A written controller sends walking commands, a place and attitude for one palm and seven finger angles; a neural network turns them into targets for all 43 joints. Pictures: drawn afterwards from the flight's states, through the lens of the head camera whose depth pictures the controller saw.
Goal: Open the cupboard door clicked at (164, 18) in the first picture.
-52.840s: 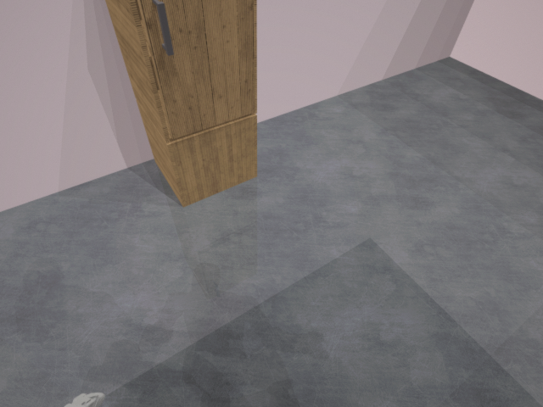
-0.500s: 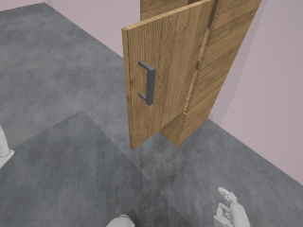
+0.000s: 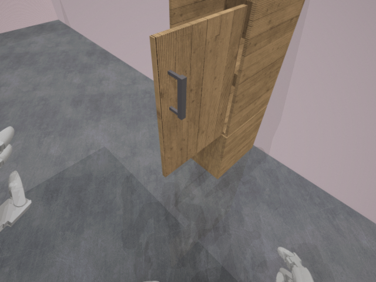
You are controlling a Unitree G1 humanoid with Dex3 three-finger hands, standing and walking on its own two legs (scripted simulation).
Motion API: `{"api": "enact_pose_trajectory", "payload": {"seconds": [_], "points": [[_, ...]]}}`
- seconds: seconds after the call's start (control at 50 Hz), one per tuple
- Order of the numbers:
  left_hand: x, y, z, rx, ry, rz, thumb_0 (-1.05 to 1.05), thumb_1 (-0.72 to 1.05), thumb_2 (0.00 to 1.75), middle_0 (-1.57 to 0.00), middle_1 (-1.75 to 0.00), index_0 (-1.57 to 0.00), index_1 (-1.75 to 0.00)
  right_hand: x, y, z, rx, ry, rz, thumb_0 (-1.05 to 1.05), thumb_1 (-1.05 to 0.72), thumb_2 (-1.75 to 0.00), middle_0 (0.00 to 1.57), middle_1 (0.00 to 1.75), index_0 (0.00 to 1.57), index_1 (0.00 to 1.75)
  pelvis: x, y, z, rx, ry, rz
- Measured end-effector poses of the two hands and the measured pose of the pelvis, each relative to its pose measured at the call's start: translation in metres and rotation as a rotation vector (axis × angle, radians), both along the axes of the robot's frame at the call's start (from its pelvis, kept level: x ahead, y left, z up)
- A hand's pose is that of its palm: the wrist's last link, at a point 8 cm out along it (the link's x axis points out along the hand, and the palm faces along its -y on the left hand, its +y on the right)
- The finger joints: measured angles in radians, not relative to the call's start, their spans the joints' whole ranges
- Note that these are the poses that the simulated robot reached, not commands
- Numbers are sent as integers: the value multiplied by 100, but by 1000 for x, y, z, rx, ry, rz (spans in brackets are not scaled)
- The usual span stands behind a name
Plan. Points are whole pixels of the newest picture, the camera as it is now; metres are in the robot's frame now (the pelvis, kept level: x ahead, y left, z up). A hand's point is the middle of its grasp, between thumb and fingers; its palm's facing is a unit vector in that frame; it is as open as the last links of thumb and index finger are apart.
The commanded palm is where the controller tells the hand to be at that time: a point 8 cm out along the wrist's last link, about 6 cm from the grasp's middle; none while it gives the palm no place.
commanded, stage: stop stepping back and stand still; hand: left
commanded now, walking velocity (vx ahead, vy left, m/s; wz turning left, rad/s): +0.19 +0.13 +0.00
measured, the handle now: (177, 95) +0.60 +0.08 +0.07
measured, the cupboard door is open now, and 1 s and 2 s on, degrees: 89 89 89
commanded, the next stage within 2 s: let the arm hang, fingers relaxed in 0.92 s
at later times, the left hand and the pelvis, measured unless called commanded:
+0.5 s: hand (11, 204) +0.19 +0.29 +0.15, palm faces +0.40 -0.78 -0.48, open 7.4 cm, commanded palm +0.13 +0.33 +0.18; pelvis -0.01 +0.03 +0.00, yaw +0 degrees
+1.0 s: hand out of the picture +0.17 +0.31 +0.15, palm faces +0.41 -0.78 -0.47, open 7.4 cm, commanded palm none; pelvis -0.02 +0.05 +0.00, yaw +1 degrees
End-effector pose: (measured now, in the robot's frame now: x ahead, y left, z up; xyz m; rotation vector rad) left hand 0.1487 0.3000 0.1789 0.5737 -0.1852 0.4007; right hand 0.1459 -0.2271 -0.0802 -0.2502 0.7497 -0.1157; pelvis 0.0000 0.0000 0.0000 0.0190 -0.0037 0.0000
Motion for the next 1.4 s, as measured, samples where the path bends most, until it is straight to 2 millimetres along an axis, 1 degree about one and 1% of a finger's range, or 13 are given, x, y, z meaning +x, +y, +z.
{"api": "enact_pose_trajectory", "payload": {"seconds": [0.12,0.22,0.44,0.6,1.02,1.06,1.1,1.14,1.2,1.24,1.28,1.32,1.4], "points": [[-1,0,-4,-47,-44,20,2,89,90,-21,-30,-21,-30,-22,-16,-2,-29,40,-41,1,-90,-90,21,30,20,30,0,-1,4,12,2,21],[2,6,-4,-33,-72,-1,2,89,90,-21,-30,-21,-30,-21,-21,-3,-68,13,-61,1,-90,-90,21,30,20,30,3,9,-5,-19,-7,32],[3,24,-4,1,-16,-27,2,89,90,-21,-30,-21,-30,2,21,4,14,-62,-27,1,-90,-90,21,30,20,30,-5,25,-3,-17,-13,8],[-7,34,-8,-30,7,-12,2,89,90,-21,-30,-21,-30,4,45,7,32,-59,18,1,-90,-90,21,30,20,30,-12,35,1,-22,-9,9],[-20,48,-11,-42,24,4,2,89,90,-21,-30,-21,-30,-18,43,9,-12,-29,-12,1,-90,-90,21,30,20,30,-25,47,3,-32,-8,18],[-13,52,-35,-45,113,-11,1,89,90,-21,-30,-20,-30,-18,40,-2,6,-5,28,1,-90,-90,21,30,20,30,-27,49,0,-34,9,37],[-5,59,-88,-122,329,15,1,89,90,-21,-30,-20,-30,-21,35,-19,14,68,53,1,-90,-90,21,30,20,30,-31,51,-4,-29,16,45],[-11,58,-150,-218,585,59,0,90,90,-20,-30,-20,-30,-28,28,-33,18,131,47,1,-90,-90,21,30,20,30,-35,52,-7,-23,15,44],[-44,37,-232,-347,936,98,1,90,90,-20,-30,-19,-30,-47,19,-44,19,212,11,1,-90,-90,21,30,20,30,-37,49,-9,-17,5,38],[-75,15,-273,-428,1123,104,1,91,90,-20,-30,-19,-30,-65,13,-47,10,277,-16,1,-90,-90,21,30,20,30,-38,47,-9,-15,-2,35],[-107,-10,-302,-507,1271,107,1,91,90,-20,-30,-19,-30,-87,9,-50,-3,354,-41,1,-90,-90,21,30,20,30,-38,44,-8,-15,-8,35],[-139,-32,-319,-582,1382,120,1,91,90,-20,-30,-20,-30,-111,7,-51,-14,440,-61,1,-90,-90,20,30,20,30,-37,42,-6,-17,-12,36],[-190,-37,-328,-652,1500,226,1,97,90,-21,-30,-20,-30,-154,9,-54,-17,605,-83,1,-90,-90,20,30,20,30,-35,36,-2,-23,-12,46]]}}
